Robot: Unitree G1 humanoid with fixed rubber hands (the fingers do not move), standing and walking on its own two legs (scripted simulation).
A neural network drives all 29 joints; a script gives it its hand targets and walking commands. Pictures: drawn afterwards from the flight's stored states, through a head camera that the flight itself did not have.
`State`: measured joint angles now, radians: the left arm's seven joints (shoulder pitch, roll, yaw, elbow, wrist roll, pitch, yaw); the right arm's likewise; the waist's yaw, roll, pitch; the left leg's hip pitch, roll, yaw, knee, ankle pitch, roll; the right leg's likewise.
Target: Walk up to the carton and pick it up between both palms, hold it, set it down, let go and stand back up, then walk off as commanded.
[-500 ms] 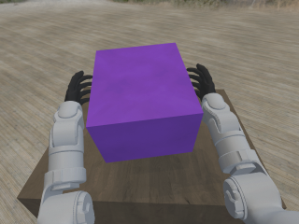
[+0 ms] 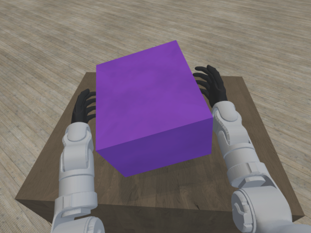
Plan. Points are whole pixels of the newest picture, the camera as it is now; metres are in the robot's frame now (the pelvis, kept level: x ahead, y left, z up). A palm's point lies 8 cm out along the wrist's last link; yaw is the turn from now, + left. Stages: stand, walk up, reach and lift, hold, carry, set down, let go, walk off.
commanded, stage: set down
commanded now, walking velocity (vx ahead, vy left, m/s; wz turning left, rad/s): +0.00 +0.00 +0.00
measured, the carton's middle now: (151, 107) +0.43 +0.02 +0.11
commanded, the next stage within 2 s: none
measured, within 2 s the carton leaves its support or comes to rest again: neither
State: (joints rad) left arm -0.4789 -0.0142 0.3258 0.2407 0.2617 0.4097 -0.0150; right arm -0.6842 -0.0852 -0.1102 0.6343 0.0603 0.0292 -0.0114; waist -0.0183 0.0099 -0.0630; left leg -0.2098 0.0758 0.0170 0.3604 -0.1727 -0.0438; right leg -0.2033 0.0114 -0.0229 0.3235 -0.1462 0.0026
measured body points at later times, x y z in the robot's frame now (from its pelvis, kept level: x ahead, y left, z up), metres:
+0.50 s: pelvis -0.01 +0.00 +0.00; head -0.01 +0.00 +0.45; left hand +0.36 +0.19 +0.12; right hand +0.40 -0.16 +0.14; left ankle +0.01 +0.15 -0.75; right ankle +0.01 -0.12 -0.75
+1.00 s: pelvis +0.01 +0.00 +0.00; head +0.03 +0.00 +0.45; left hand +0.37 +0.19 +0.09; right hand +0.43 -0.15 +0.11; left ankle +0.01 +0.15 -0.75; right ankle +0.01 -0.11 -0.75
